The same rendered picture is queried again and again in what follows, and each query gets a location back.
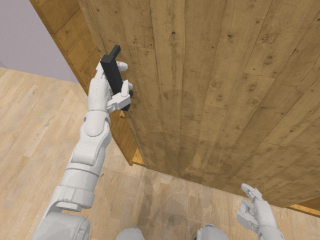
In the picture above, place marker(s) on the robot left forearm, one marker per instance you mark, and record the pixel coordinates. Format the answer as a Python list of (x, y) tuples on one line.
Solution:
[(76, 189)]

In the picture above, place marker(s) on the robot right thigh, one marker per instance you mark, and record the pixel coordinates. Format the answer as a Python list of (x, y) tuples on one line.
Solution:
[(210, 233)]

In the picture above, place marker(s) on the handle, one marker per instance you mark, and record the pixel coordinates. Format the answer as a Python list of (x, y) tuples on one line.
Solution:
[(111, 70)]

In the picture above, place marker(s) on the robot right shin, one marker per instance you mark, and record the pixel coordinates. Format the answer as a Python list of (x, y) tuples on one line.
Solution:
[(209, 225)]

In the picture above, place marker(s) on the robot right hand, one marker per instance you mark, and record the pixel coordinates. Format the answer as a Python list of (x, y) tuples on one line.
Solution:
[(257, 215)]

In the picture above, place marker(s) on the robot left hand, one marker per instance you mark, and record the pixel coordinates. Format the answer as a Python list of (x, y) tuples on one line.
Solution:
[(100, 92)]

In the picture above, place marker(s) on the robot right forearm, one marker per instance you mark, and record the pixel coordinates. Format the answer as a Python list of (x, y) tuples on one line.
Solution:
[(269, 233)]

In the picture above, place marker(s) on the wardrobe door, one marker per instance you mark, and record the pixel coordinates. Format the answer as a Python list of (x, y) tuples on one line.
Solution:
[(225, 92), (312, 203)]

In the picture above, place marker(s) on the robot left upper arm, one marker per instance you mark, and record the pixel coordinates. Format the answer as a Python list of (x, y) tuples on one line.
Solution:
[(62, 226)]

